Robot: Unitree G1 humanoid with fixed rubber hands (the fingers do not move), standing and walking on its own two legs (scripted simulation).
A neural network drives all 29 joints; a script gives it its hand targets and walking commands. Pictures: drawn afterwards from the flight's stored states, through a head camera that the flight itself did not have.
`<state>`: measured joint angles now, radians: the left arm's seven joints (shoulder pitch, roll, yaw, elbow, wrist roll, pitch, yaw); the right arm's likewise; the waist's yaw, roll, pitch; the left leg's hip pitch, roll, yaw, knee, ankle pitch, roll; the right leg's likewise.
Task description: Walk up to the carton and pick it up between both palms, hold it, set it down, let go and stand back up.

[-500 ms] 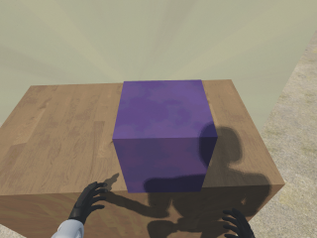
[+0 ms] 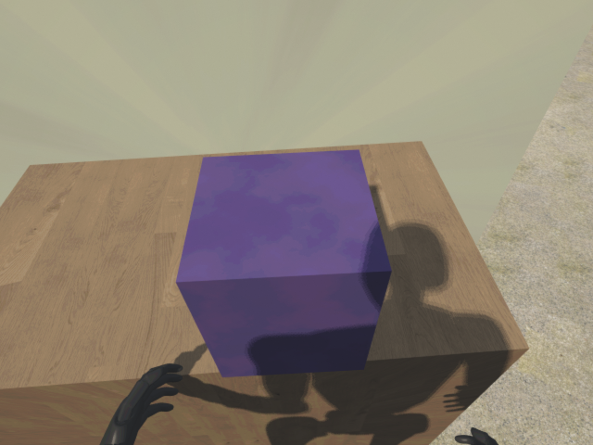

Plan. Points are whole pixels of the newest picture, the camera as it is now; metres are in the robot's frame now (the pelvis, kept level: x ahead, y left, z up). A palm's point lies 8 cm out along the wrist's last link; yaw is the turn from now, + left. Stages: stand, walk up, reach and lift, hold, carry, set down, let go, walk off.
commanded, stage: stand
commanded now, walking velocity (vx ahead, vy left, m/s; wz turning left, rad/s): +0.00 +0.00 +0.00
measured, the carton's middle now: (287, 268) +0.37 +0.05 +0.06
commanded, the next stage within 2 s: none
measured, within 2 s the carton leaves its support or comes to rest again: neither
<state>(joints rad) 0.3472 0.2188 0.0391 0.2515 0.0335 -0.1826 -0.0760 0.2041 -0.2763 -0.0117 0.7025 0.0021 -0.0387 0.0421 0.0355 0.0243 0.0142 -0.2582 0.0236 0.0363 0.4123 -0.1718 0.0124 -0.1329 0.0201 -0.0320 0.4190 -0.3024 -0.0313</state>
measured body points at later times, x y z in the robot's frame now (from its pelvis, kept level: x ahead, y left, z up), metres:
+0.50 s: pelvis +0.00 +0.00 +0.00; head +0.02 -0.02 +0.45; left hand +0.18 +0.23 -0.02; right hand +0.15 -0.25 -0.12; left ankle +0.03 +0.13 -0.74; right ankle -0.05 -0.09 -0.74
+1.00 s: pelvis +0.00 +0.00 +0.00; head +0.01 -0.02 +0.45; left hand +0.18 +0.23 -0.02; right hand +0.15 -0.25 -0.11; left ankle +0.03 +0.13 -0.74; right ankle -0.05 -0.09 -0.74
